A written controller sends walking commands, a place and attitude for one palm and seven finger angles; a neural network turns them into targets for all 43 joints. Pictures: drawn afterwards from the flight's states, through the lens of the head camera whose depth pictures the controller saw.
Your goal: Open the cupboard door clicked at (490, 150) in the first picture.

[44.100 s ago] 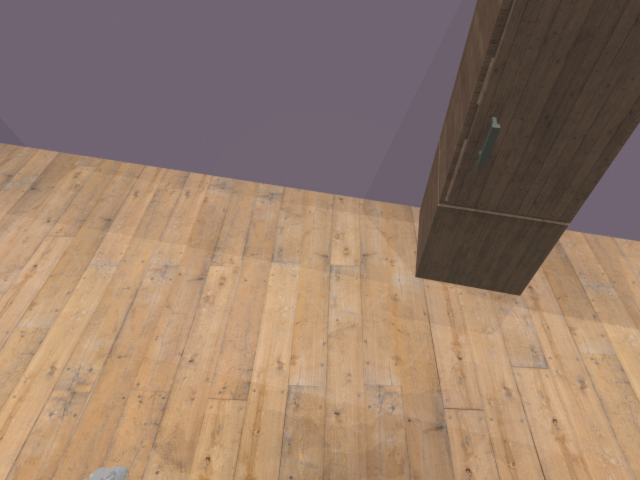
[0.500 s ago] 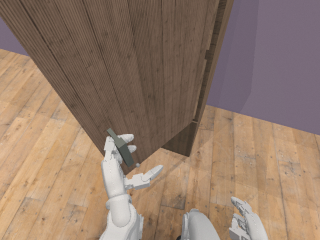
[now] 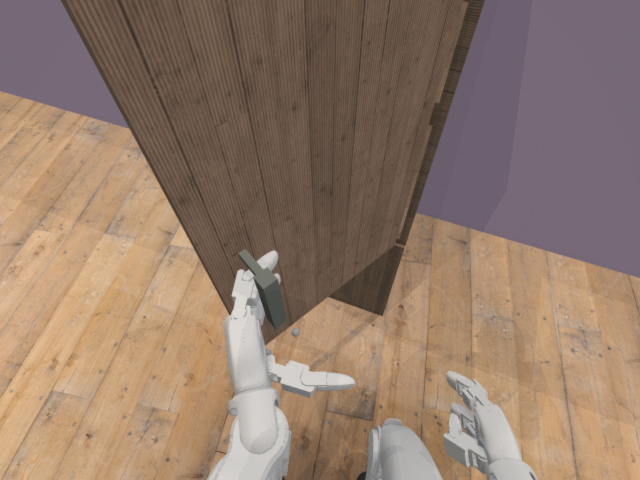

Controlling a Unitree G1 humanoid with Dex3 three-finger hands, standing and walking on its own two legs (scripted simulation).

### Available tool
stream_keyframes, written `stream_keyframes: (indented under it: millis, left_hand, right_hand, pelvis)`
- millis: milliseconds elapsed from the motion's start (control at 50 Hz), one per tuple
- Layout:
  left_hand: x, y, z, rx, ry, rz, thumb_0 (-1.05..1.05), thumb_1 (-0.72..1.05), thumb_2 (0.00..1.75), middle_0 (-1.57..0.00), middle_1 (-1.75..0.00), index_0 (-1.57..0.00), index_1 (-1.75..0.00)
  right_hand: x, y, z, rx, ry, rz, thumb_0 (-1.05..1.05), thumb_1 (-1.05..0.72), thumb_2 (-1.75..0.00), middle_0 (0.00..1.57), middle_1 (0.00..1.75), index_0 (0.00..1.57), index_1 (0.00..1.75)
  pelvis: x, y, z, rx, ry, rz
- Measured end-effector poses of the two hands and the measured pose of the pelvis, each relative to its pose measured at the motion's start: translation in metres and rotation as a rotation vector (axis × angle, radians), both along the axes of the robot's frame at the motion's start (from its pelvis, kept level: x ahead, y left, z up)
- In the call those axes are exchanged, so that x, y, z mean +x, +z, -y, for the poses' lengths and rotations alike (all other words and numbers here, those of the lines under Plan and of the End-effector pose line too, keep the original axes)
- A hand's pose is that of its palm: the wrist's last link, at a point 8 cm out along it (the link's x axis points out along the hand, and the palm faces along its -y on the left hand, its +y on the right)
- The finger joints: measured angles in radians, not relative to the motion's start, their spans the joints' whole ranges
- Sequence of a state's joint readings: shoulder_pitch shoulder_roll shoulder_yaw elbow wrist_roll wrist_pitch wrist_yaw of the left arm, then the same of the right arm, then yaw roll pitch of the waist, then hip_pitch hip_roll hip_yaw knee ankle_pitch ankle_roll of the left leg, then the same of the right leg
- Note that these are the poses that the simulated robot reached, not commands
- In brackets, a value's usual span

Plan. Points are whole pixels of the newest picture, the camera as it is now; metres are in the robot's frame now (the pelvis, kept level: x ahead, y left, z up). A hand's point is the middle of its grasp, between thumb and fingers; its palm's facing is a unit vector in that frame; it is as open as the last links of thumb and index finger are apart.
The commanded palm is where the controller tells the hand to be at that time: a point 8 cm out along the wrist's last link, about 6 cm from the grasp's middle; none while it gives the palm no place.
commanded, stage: slide the hand sideways off the handle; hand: left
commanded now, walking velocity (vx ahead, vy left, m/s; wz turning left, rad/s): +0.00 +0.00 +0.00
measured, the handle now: (262, 290) +0.34 +0.09 +0.03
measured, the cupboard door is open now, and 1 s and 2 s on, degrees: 61 63 63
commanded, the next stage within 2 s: draw the hand back to the body in 1.18 s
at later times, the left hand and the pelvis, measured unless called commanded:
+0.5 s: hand (279, 376) +0.24 +0.06 +0.02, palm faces -0.11 -0.99 +0.01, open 16.4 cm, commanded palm +0.22 +0.12 +0.02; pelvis +0.00 +0.02 -0.02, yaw -1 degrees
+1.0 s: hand (233, 405) +0.21 +0.11 +0.02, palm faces -0.08 -1.00 +0.00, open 16.3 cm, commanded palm +0.18 +0.17 +0.02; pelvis +0.01 +0.01 -0.03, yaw -1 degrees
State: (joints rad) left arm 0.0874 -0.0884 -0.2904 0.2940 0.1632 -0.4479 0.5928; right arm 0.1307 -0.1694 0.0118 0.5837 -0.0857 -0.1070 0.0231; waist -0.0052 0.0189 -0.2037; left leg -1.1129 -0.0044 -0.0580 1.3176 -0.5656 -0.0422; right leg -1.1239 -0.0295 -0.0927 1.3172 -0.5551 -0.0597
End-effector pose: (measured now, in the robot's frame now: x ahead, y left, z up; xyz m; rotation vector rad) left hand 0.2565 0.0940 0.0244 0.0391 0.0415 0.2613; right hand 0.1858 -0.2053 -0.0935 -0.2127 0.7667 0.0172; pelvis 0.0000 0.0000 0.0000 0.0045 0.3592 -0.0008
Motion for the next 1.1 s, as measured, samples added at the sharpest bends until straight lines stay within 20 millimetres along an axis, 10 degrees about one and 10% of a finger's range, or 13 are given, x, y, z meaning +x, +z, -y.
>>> stream_keyframes:
  millis: [200, 680, 1100]
  left_hand:
    - [-0.005, -0.002, -0.018, -0.03, -0.42, 0.028, -0.02, -0.5, 0.3, -0.2, -0.36, -0.14, -0.4]
    - [-0.042, 0.0, -0.041, -0.058, -0.355, -0.007, -0.02, -0.5, 0.3, -0.15, -0.3, -0.16, -0.31]
    - [-0.072, -0.004, -0.08, -0.039, -0.334, -0.046, -0.02, -0.5, 0.3, -0.15, -0.3, -0.16, -0.31]
  right_hand:
    - [-0.013, -0.006, 0.004, 0.0, -0.048, 0.001, 0.01, -0.91, -0.9, 0.2, 0.3, 0.2, 0.3]
    - [0.007, -0.002, -0.016, 0.019, -0.037, 0.03, 0.01, -0.91, -0.9, 0.2, 0.3, 0.2, 0.3]
    - [0.017, -0.006, 0.005, -0.02, -0.078, 0.065, 0.01, -0.91, -0.9, 0.2, 0.3, 0.2, 0.3]
  pelvis:
    - [-0.006, -0.011, -0.013, -0.008, 0.002, 0.01]
    - [0.004, -0.018, -0.023, -0.009, -0.013, -0.018]
    - [0.005, -0.029, -0.012, -0.016, -0.013, -0.026]
